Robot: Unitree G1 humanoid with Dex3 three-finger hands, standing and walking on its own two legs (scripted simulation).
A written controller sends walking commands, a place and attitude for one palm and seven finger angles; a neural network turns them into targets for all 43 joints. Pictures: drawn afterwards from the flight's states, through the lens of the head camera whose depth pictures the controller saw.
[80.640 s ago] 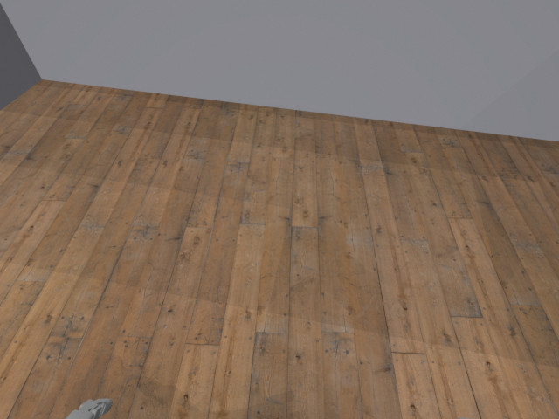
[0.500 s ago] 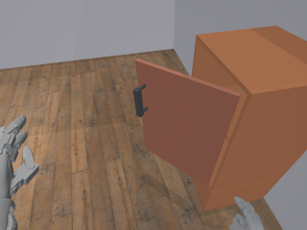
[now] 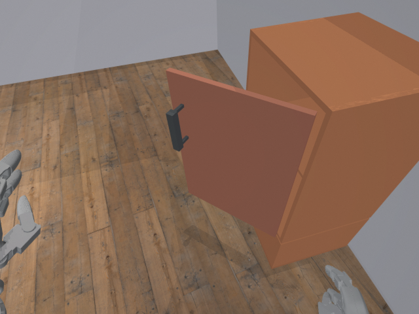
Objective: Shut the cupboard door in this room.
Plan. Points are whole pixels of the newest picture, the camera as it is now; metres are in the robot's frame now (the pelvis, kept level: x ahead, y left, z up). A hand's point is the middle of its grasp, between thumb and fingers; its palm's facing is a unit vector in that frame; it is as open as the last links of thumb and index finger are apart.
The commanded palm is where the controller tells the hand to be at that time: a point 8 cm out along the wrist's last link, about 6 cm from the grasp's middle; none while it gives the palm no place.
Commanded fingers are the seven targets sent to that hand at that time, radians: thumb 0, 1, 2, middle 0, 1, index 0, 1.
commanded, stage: step back with the hand held close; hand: left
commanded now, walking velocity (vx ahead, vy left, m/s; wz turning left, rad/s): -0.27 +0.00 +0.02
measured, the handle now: (179, 127) +0.64 +0.15 -0.04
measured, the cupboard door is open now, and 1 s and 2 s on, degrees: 42 42 42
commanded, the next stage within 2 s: stop stepping back and stand still in 1.06 s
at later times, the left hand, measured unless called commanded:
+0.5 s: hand out of the picture +0.11 +0.28 +0.16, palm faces +0.50 -0.73 -0.46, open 7.4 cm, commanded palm +0.05 +0.31 +0.17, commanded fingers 0.00 0.90 0.90 -0.20 -0.30 -0.20 -0.30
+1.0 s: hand out of the picture -0.02 +0.28 +0.17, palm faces +0.57 -0.68 -0.46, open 7.4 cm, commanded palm -0.08 +0.30 +0.17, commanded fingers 0.00 0.90 0.90 -0.20 -0.30 -0.20 -0.30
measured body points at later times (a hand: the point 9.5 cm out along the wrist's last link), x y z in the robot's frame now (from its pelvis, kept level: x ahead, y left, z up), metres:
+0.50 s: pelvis -0.08 +0.00 -0.02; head -0.08 +0.01 +0.43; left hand +0.08 +0.32 +0.18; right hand +0.10 -0.23 -0.10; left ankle -0.01 +0.09 -0.74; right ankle +0.00 -0.13 -0.74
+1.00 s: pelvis -0.19 -0.01 -0.03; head -0.18 +0.00 +0.42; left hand -0.06 +0.32 +0.19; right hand +0.01 -0.23 -0.11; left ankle -0.02 +0.10 -0.73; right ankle -0.21 -0.14 -0.74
